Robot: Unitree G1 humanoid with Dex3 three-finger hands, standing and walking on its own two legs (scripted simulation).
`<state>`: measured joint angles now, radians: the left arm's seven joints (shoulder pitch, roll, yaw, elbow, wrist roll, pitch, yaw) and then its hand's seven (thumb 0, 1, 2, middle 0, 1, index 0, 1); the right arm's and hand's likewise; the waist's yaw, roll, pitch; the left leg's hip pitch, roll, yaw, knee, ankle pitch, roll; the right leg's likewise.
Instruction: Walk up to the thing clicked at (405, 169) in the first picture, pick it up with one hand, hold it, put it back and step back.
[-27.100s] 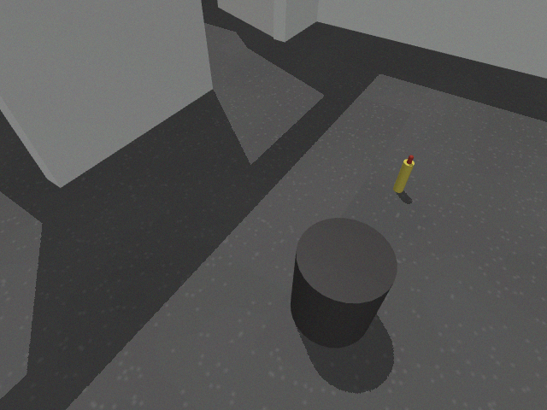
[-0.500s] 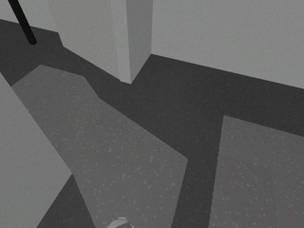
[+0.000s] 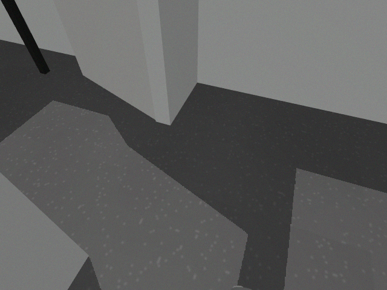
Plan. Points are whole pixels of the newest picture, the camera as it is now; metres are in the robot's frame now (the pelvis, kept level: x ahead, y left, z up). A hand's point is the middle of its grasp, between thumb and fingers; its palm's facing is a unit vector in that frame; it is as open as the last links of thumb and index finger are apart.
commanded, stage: walk up
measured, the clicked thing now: out of the picture -0.33 -0.76 -0.65
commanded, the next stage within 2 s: stand in 1.74 s
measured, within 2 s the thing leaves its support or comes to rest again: neither
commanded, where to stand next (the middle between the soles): +0.21 +0.01 m, yaw +4 degrees
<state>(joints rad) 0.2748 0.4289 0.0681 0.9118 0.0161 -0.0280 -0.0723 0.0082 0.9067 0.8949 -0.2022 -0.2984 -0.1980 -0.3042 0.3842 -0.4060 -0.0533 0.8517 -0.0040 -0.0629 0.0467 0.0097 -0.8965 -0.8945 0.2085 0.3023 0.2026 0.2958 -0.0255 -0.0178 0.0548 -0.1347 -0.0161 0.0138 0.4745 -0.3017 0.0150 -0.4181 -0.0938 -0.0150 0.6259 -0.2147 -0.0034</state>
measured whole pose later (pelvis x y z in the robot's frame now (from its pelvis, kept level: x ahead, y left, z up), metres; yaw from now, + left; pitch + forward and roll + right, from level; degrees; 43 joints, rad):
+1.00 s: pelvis +0.12 -0.01 +0.00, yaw +4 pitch -3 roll -1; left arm 0.27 0.39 0.00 1.07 0.02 -0.04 0.00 0.01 0.91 0.89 -0.20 -0.30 -0.20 -0.30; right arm 0.10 -0.36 -0.03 1.02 -0.01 0.02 0.04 0.01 -0.90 -0.89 0.21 0.30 0.20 0.30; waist 0.02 0.05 0.04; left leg -0.32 0.00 0.03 0.50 -0.14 0.04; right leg -0.16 -0.02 -0.02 0.50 -0.30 0.03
